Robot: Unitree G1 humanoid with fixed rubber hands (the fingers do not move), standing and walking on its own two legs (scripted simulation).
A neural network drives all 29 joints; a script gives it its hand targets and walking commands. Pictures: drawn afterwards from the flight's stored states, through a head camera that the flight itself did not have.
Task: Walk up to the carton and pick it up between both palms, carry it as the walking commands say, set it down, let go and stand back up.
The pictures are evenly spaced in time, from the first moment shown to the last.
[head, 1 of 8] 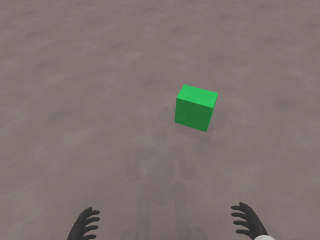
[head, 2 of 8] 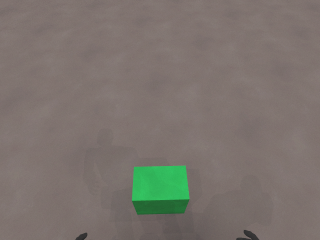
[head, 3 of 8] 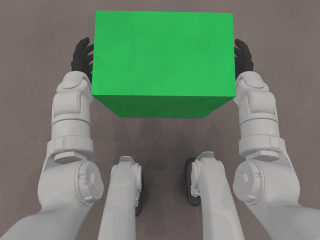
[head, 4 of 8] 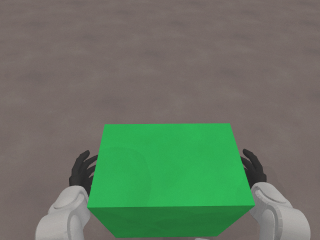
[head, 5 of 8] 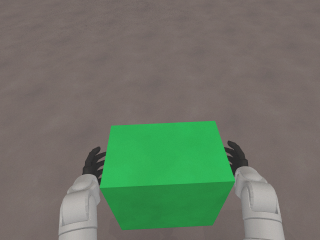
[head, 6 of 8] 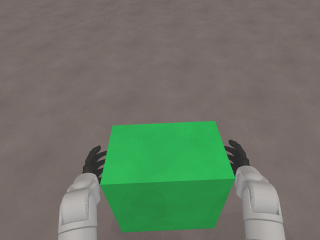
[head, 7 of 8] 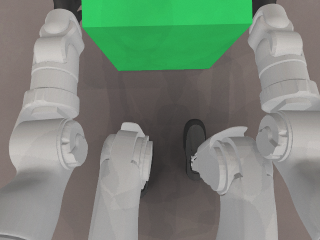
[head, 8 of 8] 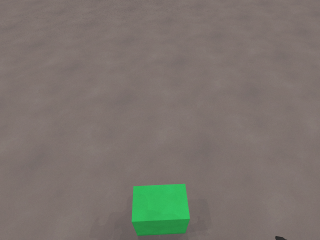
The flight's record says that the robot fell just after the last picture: no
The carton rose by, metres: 0.65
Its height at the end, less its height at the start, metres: +0.00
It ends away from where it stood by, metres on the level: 0.80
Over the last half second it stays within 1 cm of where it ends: yes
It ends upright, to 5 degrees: yes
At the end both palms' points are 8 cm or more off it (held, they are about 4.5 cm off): yes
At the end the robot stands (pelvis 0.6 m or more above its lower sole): yes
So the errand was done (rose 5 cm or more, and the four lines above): yes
